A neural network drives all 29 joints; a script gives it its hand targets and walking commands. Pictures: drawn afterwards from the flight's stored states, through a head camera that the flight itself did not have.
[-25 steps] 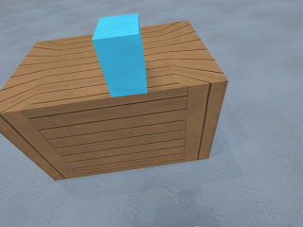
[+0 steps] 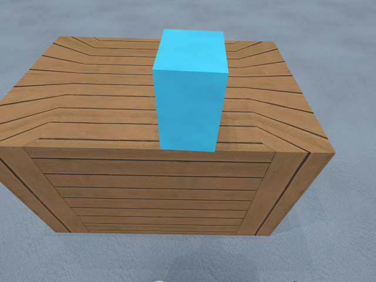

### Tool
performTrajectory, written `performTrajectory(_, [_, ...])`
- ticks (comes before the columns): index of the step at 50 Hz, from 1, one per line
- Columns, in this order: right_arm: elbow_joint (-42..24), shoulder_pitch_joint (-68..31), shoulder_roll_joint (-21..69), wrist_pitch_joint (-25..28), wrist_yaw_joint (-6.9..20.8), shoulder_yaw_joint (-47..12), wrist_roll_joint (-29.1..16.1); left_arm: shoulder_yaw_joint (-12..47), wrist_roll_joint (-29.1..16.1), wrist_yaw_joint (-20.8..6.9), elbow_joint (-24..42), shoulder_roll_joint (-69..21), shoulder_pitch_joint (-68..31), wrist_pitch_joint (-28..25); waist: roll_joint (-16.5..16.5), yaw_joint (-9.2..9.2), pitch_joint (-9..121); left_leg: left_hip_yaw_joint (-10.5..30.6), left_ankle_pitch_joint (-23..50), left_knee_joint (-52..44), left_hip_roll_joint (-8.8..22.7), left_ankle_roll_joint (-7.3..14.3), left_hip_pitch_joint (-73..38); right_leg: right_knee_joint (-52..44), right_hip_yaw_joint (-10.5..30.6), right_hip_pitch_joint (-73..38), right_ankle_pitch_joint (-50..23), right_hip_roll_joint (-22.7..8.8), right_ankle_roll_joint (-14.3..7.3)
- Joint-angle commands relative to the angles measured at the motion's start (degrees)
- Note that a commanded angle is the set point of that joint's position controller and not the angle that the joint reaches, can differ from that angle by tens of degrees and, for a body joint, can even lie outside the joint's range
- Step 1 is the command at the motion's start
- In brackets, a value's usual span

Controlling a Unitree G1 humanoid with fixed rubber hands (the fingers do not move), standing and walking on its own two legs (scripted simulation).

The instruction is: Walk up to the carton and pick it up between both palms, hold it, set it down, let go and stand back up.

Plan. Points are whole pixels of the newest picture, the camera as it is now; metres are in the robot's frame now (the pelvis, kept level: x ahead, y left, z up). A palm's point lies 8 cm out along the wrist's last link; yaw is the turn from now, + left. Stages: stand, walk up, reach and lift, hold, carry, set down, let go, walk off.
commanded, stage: walk up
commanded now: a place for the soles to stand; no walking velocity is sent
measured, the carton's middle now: (190, 92) +0.61 +0.02 +0.08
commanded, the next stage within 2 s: none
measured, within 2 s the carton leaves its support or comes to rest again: neither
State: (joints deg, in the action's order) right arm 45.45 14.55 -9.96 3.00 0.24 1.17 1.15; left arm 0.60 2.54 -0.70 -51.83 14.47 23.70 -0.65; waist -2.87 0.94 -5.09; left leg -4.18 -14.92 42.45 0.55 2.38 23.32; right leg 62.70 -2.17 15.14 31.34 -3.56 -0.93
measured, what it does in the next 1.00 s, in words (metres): steps on the spot: right foot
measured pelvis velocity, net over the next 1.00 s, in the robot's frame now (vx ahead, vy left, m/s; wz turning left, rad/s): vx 0.08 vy -0.01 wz -0.03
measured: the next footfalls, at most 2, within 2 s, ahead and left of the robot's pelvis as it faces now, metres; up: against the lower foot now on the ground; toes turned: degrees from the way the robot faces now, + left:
right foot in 0.26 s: +0.19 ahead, -0.14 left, +0.00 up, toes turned -5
left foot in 1.24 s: +0.13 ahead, +0.20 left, +0.00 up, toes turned -1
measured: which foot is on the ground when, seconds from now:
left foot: down 0.00-0.96, up 0.98-1.00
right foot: up 0.00-0.24, down 0.26-1.00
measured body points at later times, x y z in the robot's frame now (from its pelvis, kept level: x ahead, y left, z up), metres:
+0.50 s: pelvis +0.08 -0.02 +0.02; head +0.10 -0.04 +0.46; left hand +0.22 +0.21 -0.11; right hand +0.13 -0.26 -0.14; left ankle +0.08 +0.10 -0.71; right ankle +0.15 -0.13 -0.71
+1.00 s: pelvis +0.08 -0.01 +0.02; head +0.10 -0.02 +0.47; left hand +0.14 +0.25 -0.12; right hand +0.14 -0.26 -0.13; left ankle +0.08 +0.10 -0.70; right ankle +0.15 -0.13 -0.71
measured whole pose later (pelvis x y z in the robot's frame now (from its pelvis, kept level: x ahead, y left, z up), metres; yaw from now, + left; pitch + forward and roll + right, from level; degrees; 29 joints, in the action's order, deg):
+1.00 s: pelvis +0.08 -0.01 +0.02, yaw -2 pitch -2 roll +0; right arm 54.2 11.6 -14.6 -1.9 1.2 -0.7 2.1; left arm 1.9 1.4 1.4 -56.5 13.8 12.2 0.0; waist 1.1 0.7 -4.5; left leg -3.3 -23.3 35.9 0.4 0.7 14.0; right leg 30.3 -2.4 19.2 8.9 -2.0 -0.3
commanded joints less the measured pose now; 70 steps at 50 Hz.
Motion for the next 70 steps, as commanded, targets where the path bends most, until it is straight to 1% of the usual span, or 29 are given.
performTrajectory(1, [-1.6,9.6,-13.0,0.3,-1.6,3.5,-0.8,-1.8,-0.5,0.0,6.7,5.8,0.4,-1.8,11.5,-3.92,-1.2,28.2,-10.8,-29.0,18.9,11.3,-12.7,6.7,4.3,20.7,-2.4,-2.1,-0.3])
performTrajectory(5, [-1.0,5.3,-9.5,1.1,-1.2,2.2,0.2,-1.7,0.2,0.4,5.9,2.7,0.3,-1.0,8.6,-0.90,-0.9,17.9,9.3,-26.7,17.2,12.0,-4.0,-2.7,3.3,11.7,-6.6,-1.7,1.7])
performTrajectory(8, [-1.3,0.9,-9.1,0.7,-1.0,1.4,0.3,-0.8,-0.9,0.8,5.1,0.0,-1.0,-0.9,10.2,0.80,1.6,7.5,32.8,-18.6,13.2,9.5,0.4,-15.6,0.9,0.1,-17.1,-0.6,1.3])
performTrajectory(10, [-1.0,0.2,-10.5,-0.3,-0.6,1.2,-0.1,-1.2,-0.8,1.4,4.2,0.5,-2.0,-0.6,8.4,1.09,4.2,6.0,35.9,-12.6,12.1,7.4,-0.6,-22.0,-1.9,-5.9,-26.2,1.5,0.5])
performTrajectory(12, [-0.7,0.1,-10.6,-1.2,-0.2,0.2,-0.7,-1.5,-0.6,1.7,4.5,2.1,-2.4,-1.0,5.3,1.98,5.7,6.0,24.5,-8.7,10.2,3.9,2.6,-30.5,-0.8,-12.4,-36.3,1.5,-1.4])
performTrajectory(13, [-0.2,2.5,-9.8,-1.6,0.0,-0.3,-1.4,-1.7,-0.5,1.9,5.4,4.4,-4.3,-1.1,2.1,1.18,5.9,5.9,15.5,-7.6,8.2,2.1,4.0,-31.3,4.1,-13.2,-42.7,-2.8,-2.8])
performTrajectory(14, [0.7,7.6,-8.6,-2.3,-0.1,-0.8,-1.6,-2.2,-1.2,2.1,7.3,7.4,-7.5,-0.9,-3.9,-1.57,6.8,3.1,-1.6,-2.3,3.8,0.1,-0.3,-35.8,14.6,-7.9,-42.5,-13.1,-6.1])
performTrajectory(15, [2.8,11.8,-7.4,-3.8,-0.9,-1.6,-1.7,-2.5,-4.0,2.0,6.8,9.3,-10.3,-0.1,-5.8,-3.21,8.6,3.1,-13.4,0.6,1.8,-1.6,-9.5,-40.8,20.0,1.8,-33.5,-18.5,-12.4])
performTrajectory(16, [3.9,10.0,-8.3,-5.0,-1.4,-1.1,-1.0,-3.0,-4.7,2.2,7.0,10.4,-14.7,0.5,-7.7,-3.25,5.6,3.5,-14.8,1.7,1.7,-1.9,-10.3,-44.2,22.3,6.3,-20.7,-18.2,-13.4])
performTrajectory(17, [3.4,7.5,-10.0,-5.0,-1.5,-0.7,-0.6,-2.5,-4.4,2.2,7.0,9.4,-15.7,0.7,-7.2,-2.40,3.9,4.0,-13.7,-0.6,1.7,-1.7,-9.7,-45.4,20.4,7.4,-17.5,-15.7,-11.7])
performTrajectory(21, [4.7,6.7,-10.5,-3.1,-0.9,-1.0,-1.2,-1.3,-2.7,1.6,6.0,8.0,-17.0,0.8,-5.8,-2.79,6.2,6.5,-1.9,-12.1,4.3,-0.6,-10.4,-40.4,11.5,3.1,-20.3,-8.6,-5.1])
performTrajectory(27, [4.7,1.9,-10.5,-2.3,-0.7,-0.9,-1.4,-0.6,-2.7,1.1,3.8,6.4,-17.3,0.4,1.3,-0.86,8.4,7.8,3.3,-15.4,5.7,0.7,-8.4,-35.7,7.7,-2.7,-28.7,-6.1,-4.6])
performTrajectory(32, [5.0,-0.6,-11.6,-2.6,-0.4,-0.6,-1.9,0.0,-2.7,1.1,2.5,5.8,-18.0,0.6,5.2,-0.02,5.6,9.8,0.7,-20.1,7.6,1.9,-5.5,-34.5,4.8,-2.0,-23.0,-3.5,-3.3])
performTrajectory(44, [6.9,-1.4,-12.6,-2.7,-0.3,-0.4,-1.7,0.0,-2.8,1.2,-1.4,8.5,-16.2,-0.1,2.3,-0.96,3.6,8.4,-2.3,-20.2,6.5,1.9,-8.4,-38.3,6.7,1.6,-20.4,-3.5,-2.4])
performTrajectory(46, [7.8,-0.2,-11.8,-2.7,-0.3,-0.8,-1.7,0.3,-2.7,1.2,-2.1,8.1,-15.0,-0.1,1.5,-1.25,5.2,8.0,-4.5,-20.2,6.0,1.6,-9.2,-40.0,7.8,1.1,-17.6,-4.1,-2.5])
performTrajectory(47, [4.3,-3.3,-15.8,-4.2,1.0,0.7,2.5,-1.8,-0.1,3.0,-1.5,10.6,-4.4,-0.6,3.2,1.44,5.7,2.8,-14.1,-9.4,2.0,0.3,-1.8,-44.3,15.4,-5.5,-6.9,-9.1,-6.3])
performTrajectory(48, [4.0,-2.5,-13.4,-5.2,1.3,0.6,3.4,-3.0,0.2,4.1,-2.9,13.6,-1.4,-0.3,-2.1,1.83,5.5,2.1,-17.7,-0.7,-0.3,-1.7,5.3,-49.6,27.4,-9.3,3.0,-16.5,-9.4])
performTrajectory(49, [3.9,-1.8,-13.4,-6.1,1.4,0.7,4.0,-3.7,0.3,5.3,-3.0,14.3,-0.9,-0.1,-2.8,2.40,3.9,5.3,-19.6,6.7,2.6,-2.4,7.5,-51.0,33.1,-8.1,6.0,-21.5,-11.8])
performTrajectory(50, [3.5,-1.4,-12.9,-6.7,1.5,0.7,3.7,-4.0,0.2,6.3,-2.2,14.0,-2.4,-0.1,-2.6,1.73,2.9,6.7,-18.2,9.5,4.2,-2.7,8.7,-51.1,33.7,-6.6,4.4,-22.4,-12.4])
performTrajectory(54, [3.1,0.4,-11.6,-6.4,1.8,0.9,2.6,-4.6,0.1,6.1,1.3,11.2,-7.3,-1.0,-5.8,-0.28,4.4,8.0,-12.2,12.1,6.1,-4.3,4.3,-50.3,22.9,-1.4,-3.5,-16.9,-10.4])
performTrajectory(57, [4.0,3.7,-10.6,-6.1,2.0,0.8,1.1,-5.0,0.1,4.8,3.1,11.5,-11.1,-0.5,-9.9,-1.49,6.0,6.1,-12.7,4.0,5.6,-4.0,-4.3,-48.2,16.7,4.5,-4.6,-13.1,-8.5])
performTrajectory(59, [6.3,9.8,-10.0,-5.6,2.3,1.3,0.2,-4.7,0.3,3.5,4.1,11.5,-14.3,0.7,-9.0,-4.82,7.6,1.3,-5.2,-6.7,2.7,-2.3,-16.5,-43.2,10.9,12.1,-0.3,-8.2,-5.0])
performTrajectory(60, [7.3,11.3,-11.1,-5.4,2.2,2.3,-0.1,-4.3,0.6,3.0,4.7,10.5,-15.0,1.4,-5.3,-5.90,6.7,-0.7,-1.4,-10.9,0.4,-1.9,-19.0,-37.4,8.1,14.7,1.8,-5.2,-3.4])
performTrajectory(61, [8.5,14.2,-12.4,-5.2,1.9,2.8,-0.6,-3.1,0.6,2.3,4.2,7.4,-11.7,1.9,3.2,-6.18,7.5,2.2,-5.2,-16.9,1.0,-2.1,-19.0,-28.0,4.0,16.4,7.3,-0.9,-1.8])
performTrajectory(62, [7.3,13.0,-16.3,-5.3,1.4,3.2,-0.4,-1.7,-0.3,1.8,5.5,2.3,-8.4,2.1,16.2,-5.07,5.0,21.8,-22.0,-27.8,13.5,0.9,-13.5,-15.1,-1.1,21.4,7.3,6.3,1.2])
performTrajectory(63, [4.4,2.7,-20.6,-5.7,-0.1,3.5,-1.9,-2.7,-1.8,2.4,5.9,3.9,-7.2,2.2,17.3,-2.92,0.1,30.7,-39.2,-34.7,21.0,5.7,1.5,-7.6,4.2,18.2,7.5,6.4,1.2])
performTrajectory(64, [3.8,-0.9,-19.8,-5.4,-1.2,3.2,-2.0,-3.0,-1.9,2.3,4.8,5.7,-5.8,2.4,15.2,-1.00,-2.2,32.0,-43.1,-37.2,22.2,7.0,8.1,-3.9,7.9,13.9,4.2,4.1,0.7])
performTrajectory(66, [3.6,-1.6,-14.8,-4.4,-1.7,1.5,-1.3,-3.0,-1.9,1.8,2.9,6.3,-4.9,2.0,11.0,0.06,-5.6,23.0,-32.7,-33.0,16.2,4.7,5.2,-5.9,8.7,14.4,-3.3,3.3,0.9])
performTrajectory(70, [4.1,-0.5,-13.1,-2.8,-1.0,1.2,0.4,-1.9,0.0,1.4,1.5,4.4,-3.0,0.2,12.8,0.00,-3.1,18.5,-19.7,-27.7,15.9,5.7,-2.5,-18.4,4.5,9.6,-6.1,1.5,0.9])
